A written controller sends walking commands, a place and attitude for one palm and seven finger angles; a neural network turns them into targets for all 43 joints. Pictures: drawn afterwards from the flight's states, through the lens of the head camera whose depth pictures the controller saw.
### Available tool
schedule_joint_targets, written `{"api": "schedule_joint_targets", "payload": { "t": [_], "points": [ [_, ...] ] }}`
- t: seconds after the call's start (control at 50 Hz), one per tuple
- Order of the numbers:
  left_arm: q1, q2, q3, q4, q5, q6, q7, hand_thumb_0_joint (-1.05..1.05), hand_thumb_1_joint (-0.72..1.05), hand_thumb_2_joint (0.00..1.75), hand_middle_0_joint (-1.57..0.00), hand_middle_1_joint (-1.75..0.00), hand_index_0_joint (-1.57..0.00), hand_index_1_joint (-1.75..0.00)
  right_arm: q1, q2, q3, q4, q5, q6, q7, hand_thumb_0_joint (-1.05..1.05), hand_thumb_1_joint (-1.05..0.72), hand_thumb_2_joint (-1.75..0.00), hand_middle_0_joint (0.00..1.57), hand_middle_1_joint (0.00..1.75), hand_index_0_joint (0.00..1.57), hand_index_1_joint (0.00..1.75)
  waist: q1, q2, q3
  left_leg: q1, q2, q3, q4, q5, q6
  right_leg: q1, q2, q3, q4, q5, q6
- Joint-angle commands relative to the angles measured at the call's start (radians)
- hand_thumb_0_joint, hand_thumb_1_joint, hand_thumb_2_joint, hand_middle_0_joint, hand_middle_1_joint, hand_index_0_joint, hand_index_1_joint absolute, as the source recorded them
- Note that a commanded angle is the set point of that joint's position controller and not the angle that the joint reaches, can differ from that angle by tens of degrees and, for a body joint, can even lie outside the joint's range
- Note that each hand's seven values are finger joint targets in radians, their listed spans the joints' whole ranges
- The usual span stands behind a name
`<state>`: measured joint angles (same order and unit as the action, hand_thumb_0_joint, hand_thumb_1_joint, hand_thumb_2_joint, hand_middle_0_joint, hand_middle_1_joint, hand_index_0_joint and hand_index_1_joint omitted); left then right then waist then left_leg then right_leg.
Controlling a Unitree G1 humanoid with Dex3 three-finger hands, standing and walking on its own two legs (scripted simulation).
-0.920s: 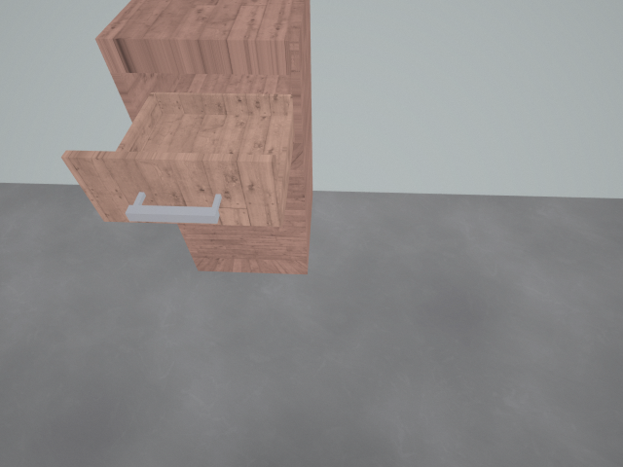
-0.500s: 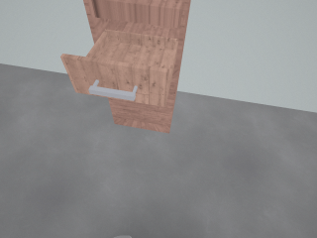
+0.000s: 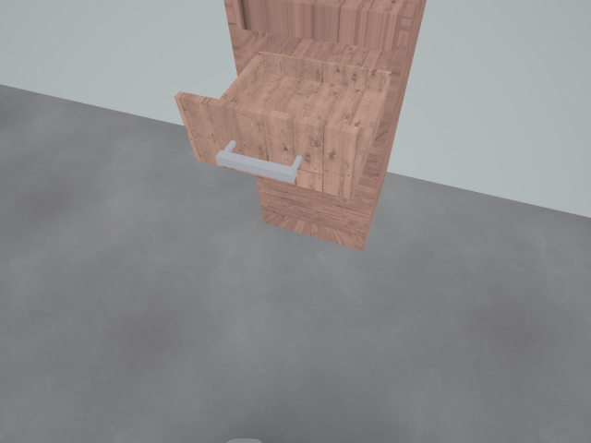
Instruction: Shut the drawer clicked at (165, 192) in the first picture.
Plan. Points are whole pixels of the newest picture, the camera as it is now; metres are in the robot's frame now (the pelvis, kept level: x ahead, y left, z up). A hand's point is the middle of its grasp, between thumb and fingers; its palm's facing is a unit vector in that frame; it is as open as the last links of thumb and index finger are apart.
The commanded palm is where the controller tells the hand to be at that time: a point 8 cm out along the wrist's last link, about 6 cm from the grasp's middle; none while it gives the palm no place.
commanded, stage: stand and wait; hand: left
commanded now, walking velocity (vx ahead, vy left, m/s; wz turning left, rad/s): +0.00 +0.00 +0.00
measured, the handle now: (259, 159) +0.63 +0.11 -0.04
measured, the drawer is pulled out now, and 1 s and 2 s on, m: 0.30 0.30 0.30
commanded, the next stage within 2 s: look at it before walking up in 0.34 s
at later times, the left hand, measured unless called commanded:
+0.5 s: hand out of the picture +0.06 +0.19 -0.16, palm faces +0.00 -0.97 -0.26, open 7.4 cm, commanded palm none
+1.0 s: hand out of the picture +0.09 +0.21 -0.15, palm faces -0.03 -0.96 -0.29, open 7.4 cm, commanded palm none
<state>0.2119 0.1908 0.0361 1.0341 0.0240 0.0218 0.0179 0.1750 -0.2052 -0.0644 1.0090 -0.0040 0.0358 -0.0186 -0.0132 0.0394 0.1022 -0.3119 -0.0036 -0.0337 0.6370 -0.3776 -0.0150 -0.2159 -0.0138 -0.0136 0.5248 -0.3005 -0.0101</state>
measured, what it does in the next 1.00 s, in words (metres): stands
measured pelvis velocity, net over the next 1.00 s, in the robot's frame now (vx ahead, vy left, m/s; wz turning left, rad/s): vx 0.01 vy -0.02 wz -0.02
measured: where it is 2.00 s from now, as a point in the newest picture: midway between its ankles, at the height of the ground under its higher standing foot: outside the picture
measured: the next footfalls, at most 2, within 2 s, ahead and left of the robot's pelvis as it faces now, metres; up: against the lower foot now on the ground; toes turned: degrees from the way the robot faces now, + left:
left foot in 1.96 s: +0.06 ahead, +0.09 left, +0.00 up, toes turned -13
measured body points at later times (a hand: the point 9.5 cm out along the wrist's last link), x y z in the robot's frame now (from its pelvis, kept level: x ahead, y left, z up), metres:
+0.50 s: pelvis +0.01 -0.02 +0.01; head +0.03 -0.03 +0.46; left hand +0.06 +0.24 -0.14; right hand +0.04 -0.26 -0.15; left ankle +0.01 +0.13 -0.74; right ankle -0.01 -0.11 -0.74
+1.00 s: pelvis +0.01 -0.02 +0.01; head +0.03 -0.02 +0.46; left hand +0.10 +0.26 -0.13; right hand +0.05 -0.30 -0.13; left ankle +0.01 +0.13 -0.74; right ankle -0.01 -0.11 -0.74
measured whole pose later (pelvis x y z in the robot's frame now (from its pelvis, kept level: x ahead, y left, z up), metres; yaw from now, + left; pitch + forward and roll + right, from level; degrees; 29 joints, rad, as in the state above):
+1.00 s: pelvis +0.01 -0.02 +0.01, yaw -1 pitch -2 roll +0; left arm 0.11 0.29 0.04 1.10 0.01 -0.01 0.00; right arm 0.14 -0.29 -0.03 1.12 -0.01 0.00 -0.02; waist -0.02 0.00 0.08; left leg -0.12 0.05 0.00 0.34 -0.19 -0.05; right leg -0.10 0.03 -0.01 0.34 -0.21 -0.03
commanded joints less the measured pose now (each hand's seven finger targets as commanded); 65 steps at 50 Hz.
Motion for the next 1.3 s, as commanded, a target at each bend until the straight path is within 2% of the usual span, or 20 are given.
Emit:
{"api": "schedule_joint_targets", "payload": {
  "t": [0.0, 0.02, 0.04, 0.06, 0.08, 0.1, 0.14, 0.24, 0.36, 0.38, 0.56, 0.76, 0.8, 0.86, 0.94, 0.96, 1.02, 1.1, 1.18, 1.28],
  "points": [
    [-0.015, 0.177, 0.035, -0.039, -0.009, -0.034, 0.016, 0.0, 0.9, 0.9, -0.2, -0.3, -0.2, -0.3, 0.086, -0.069, -0.004, -0.012, 0.004, -0.029, -0.005, 0.0, -0.9, -0.9, 0.2, 0.3, 0.2, 0.3, -0.017, -0.172, -0.08, 0.135, 0.04, -0.005, -0.178, 0.215, 0.009, 0.014, -0.173, 0.137, -0.103, 0.443, -0.096],
    [-0.005, 0.16, 0.032, -0.032, -0.014, -0.033, 0.016, 0.0, 0.9, 0.9, -0.2, -0.3, -0.2, -0.3, 0.084, -0.088, -0.002, 0.0, -0.001, -0.04, -0.008, 0.0, -0.9, -0.9, 0.2, 0.3, 0.2, 0.3, -0.013, -0.075, -0.098, 0.198, 0.083, -0.052, -0.225, 0.426, 0.023, -0.007, -0.112, 0.093, -0.059, 0.388, -0.051],
    [0.015, 0.136, 0.027, -0.028, -0.018, -0.032, 0.018, 0.0, 0.9, 0.9, -0.2, -0.3, -0.2, -0.3, 0.062, -0.114, -0.001, 0.002, -0.008, -0.047, -0.015, 0.0, -0.9, -0.9, 0.2, 0.3, 0.2, 0.3, 0.005, -0.001, -0.119, 0.212, 0.14, -0.093, -0.222, 0.528, 0.046, -0.001, -0.074, 0.062, -0.053, 0.316, -0.022],
    [0.023, 0.126, 0.024, -0.02, -0.013, -0.029, 0.021, 0.0, 0.9, 0.9, -0.2, -0.3, -0.2, -0.3, 0.048, -0.122, -0.001, 0.005, -0.007, -0.047, -0.017, 0.0, -0.9, -0.9, 0.2, 0.3, 0.2, 0.3, 0.013, 0.018, -0.105, 0.183, 0.162, -0.098, -0.227, 0.498, 0.061, 0.013, -0.06, 0.06, -0.083, 0.221, -0.014],
    [0.022, 0.117, 0.022, -0.015, -0.01, -0.025, 0.022, 0.0, 0.9, 0.9, -0.2, -0.3, -0.2, -0.3, 0.038, -0.111, 0.003, 0.007, -0.01, -0.042, -0.018, 0.0, -0.9, -0.9, 0.2, 0.3, 0.2, 0.3, 0.013, -0.009, -0.073, 0.145, 0.147, -0.068, -0.231, 0.393, 0.049, 0.018, -0.062, 0.078, -0.135, 0.177, -0.014],
    [0.005, 0.135, 0.023, 0.001, -0.01, -0.023, 0.017, 0.0, 0.9, 0.9, -0.2, -0.3, -0.2, -0.3, 0.025, -0.096, 0.008, 0.018, -0.007, -0.043, -0.017, 0.0, -0.9, -0.9, 0.2, 0.3, 0.2, 0.3, 0.01, 0.045, -0.071, 0.145, 0.119, -0.061, -0.244, 0.373, 0.035, 0.028, -0.08, 0.081, -0.137, 0.214, -0.021],
    [0.0, 0.14, 0.022, 0.012, -0.013, -0.024, 0.012, 0.0, 0.9, 0.9, -0.2, -0.3, -0.2, -0.3, 0.025, -0.098, 0.012, 0.027, -0.006, -0.042, -0.017, 0.0, -0.9, -0.9, 0.2, 0.3, 0.2, 0.3, 0.008, 0.051, -0.078, 0.152, 0.115, -0.054, -0.269, 0.317, 0.026, 0.042, -0.076, 0.08, -0.151, 0.193, -0.022],
    [-0.015, 0.162, 0.024, 0.032, -0.013, -0.038, 0.008, 0.0, 0.9, 0.9, -0.2, -0.3, -0.2, -0.3, 0.025, -0.117, 0.009, 0.039, -0.006, -0.045, -0.018, 0.0, -0.9, -0.9, 0.2, 0.3, 0.2, 0.3, 0.004, -0.019, -0.113, 0.189, 0.105, -0.029, -0.267, 0.293, 0.017, 0.065, -0.087, 0.098, -0.2, 0.217, -0.034],
    [-0.025, 0.174, 0.028, 0.036, -0.013, -0.044, 0.008, 0.0, 0.9, 0.9, -0.2, -0.3, -0.2, -0.3, 0.028, -0.125, 0.009, 0.052, -0.008, -0.048, -0.021, 0.0, -0.9, -0.9, 0.2, 0.3, 0.2, 0.3, 0.008, -0.048, -0.086, 0.195, 0.111, -0.02, -0.283, 0.315, 0.016, 0.069, -0.083, 0.092, -0.215, 0.253, -0.038],
    [-0.028, 0.172, 0.028, 0.037, -0.014, -0.043, 0.008, 0.0, 0.9, 0.9, -0.2, -0.3, -0.2, -0.3, 0.032, -0.127, 0.01, 0.055, -0.009, -0.048, -0.021, 0.0, -0.9, -0.9, 0.2, 0.3, 0.2, 0.3, 0.005, -0.027, -0.094, 0.194, 0.111, -0.02, -0.283, 0.318, 0.015, 0.079, -0.087, 0.092, -0.215, 0.259, -0.038],
    [-0.051, 0.216, 0.034, 0.022, -0.016, -0.05, 0.008, 0.0, 0.9, 0.9, -0.2, -0.3, -0.2, -0.3, 0.03, -0.156, 0.008, 0.064, -0.01, -0.05, -0.019, 0.0, -0.9, -0.9, 0.2, 0.3, 0.2, 0.3, 0.01, -0.057, -0.092, 0.196, 0.114, -0.012, -0.294, 0.342, 0.013, 0.103, -0.086, 0.096, -0.218, 0.319, -0.042],
    [-0.09, 0.267, 0.039, 0.01, -0.016, -0.054, 0.004, 0.0, 0.9, 0.9, -0.2, -0.3, -0.2, -0.3, 0.0, -0.21, 0.004, 0.062, -0.01, -0.052, -0.015, 0.0, -0.9, -0.9, 0.2, 0.3, 0.2, 0.3, 0.008, -0.048, -0.09, 0.205, 0.116, -0.018, -0.311, 0.319, 0.014, 0.1, -0.086, 0.11, -0.238, 0.272, -0.044],
    [-0.101, 0.273, 0.036, 0.012, -0.017, -0.052, 0.002, 0.0, 0.9, 0.9, -0.2, -0.3, -0.2, -0.3, -0.004, -0.217, 0.006, 0.064, -0.011, -0.053, -0.012, 0.0, -0.9, -0.9, 0.2, 0.3, 0.2, 0.3, 0.005, -0.023, -0.092, 0.194, 0.117, -0.021, -0.319, 0.312, 0.012, 0.108, -0.089, 0.112, -0.239, 0.257, -0.043],
    [-0.101, 0.291, 0.039, 0.008, -0.016, -0.057, 0.001, 0.0, 0.9, 0.9, -0.2, -0.3, -0.2, -0.3, -0.022, -0.238, 0.002, 0.054, -0.009, -0.056, -0.013, 0.0, -0.9, -0.9, 0.2, 0.3, 0.2, 0.3, 0.01, -0.049, -0.112, 0.22, 0.12, -0.02, -0.313, 0.331, 0.016, 0.11, -0.09, 0.113, -0.241, 0.285, -0.042],
    [-0.122, 0.299, 0.037, 0.01, -0.017, -0.056, -0.002, 0.0, 0.9, 0.9, -0.2, -0.3, -0.2, -0.3, -0.035, -0.256, 0.004, 0.054, -0.01, -0.056, -0.011, 0.0, -0.9, -0.9, 0.2, 0.3, 0.2, 0.3, 0.004, -0.019, -0.117, 0.214, 0.123, -0.023, -0.325, 0.332, 0.013, 0.121, -0.095, 0.112, -0.241, 0.283, -0.042],
    [-0.118, 0.306, 0.038, 0.009, -0.015, -0.058, -0.002, 0.0, 0.9, 0.9, -0.2, -0.3, -0.2, -0.3, -0.043, -0.259, 0.003, 0.05, -0.009, -0.057, -0.012, 0.0, -0.9, -0.9, 0.2, 0.3, 0.2, 0.3, 0.008, -0.035, -0.117, 0.227, 0.123, -0.024, -0.321, 0.338, 0.016, 0.113, -0.092, 0.113, -0.244, 0.287, -0.041],
    [-0.131, 0.305, 0.036, 0.01, -0.016, -0.053, -0.004, 0.0, 0.9, 0.9, -0.2, -0.3, -0.2, -0.3, -0.048, -0.263, 0.004, 0.048, -0.011, -0.056, -0.01, 0.0, -0.9, -0.9, 0.2, 0.3, 0.2, 0.3, 0.003, -0.021, -0.114, 0.224, 0.128, -0.017, -0.321, 0.342, 0.013, 0.11, -0.093, 0.118, -0.237, 0.302, -0.04],
    [-0.081, 0.222, 0.023, 0.017, -0.016, -0.024, 0.001, 0.0, 0.9, 0.9, -0.2, -0.3, -0.2, -0.3, 0.013, -0.167, 0.019, 0.049, -0.011, -0.036, -0.016, 0.0, -0.9, -0.9, 0.2, 0.3, 0.2, 0.3, -0.003, -0.039, -0.125, 0.225, 0.134, 0.028, -0.261, 0.362, -0.004, 0.086, -0.092, 0.133, -0.178, 0.396, -0.031],
    [-0.066, 0.238, 0.038, -0.013, -0.013, -0.008, -0.002, 0.0, 0.9, 0.9, -0.2, -0.3, -0.2, -0.3, 0.015, -0.188, 0.003, 0.014, -0.01, -0.026, -0.024, 0.0, -0.9, -0.9, 0.2, 0.3, 0.2, 0.3, -0.003, -0.038, -0.123, 0.218, 0.152, 0.047, -0.217, 0.351, 0.001, 0.045, -0.08, 0.151, -0.12, 0.426, -0.037],
    [-0.06, 0.219, 0.05, -0.063, -0.007, 0.008, -0.011, 0.0, 0.9, 0.9, -0.2, -0.3, -0.2, -0.3, 0.008, -0.207, -0.018, -0.031, -0.014, -0.019, -0.03, 0.0, -0.9, -0.9, 0.2, 0.3, 0.2, 0.3, -0.002, 0.018, -0.097, 0.196, 0.205, 0.007, -0.233, 0.28, 0.039, -0.049, -0.026, 0.142, -0.02, 0.321, -0.032]
  ]
}}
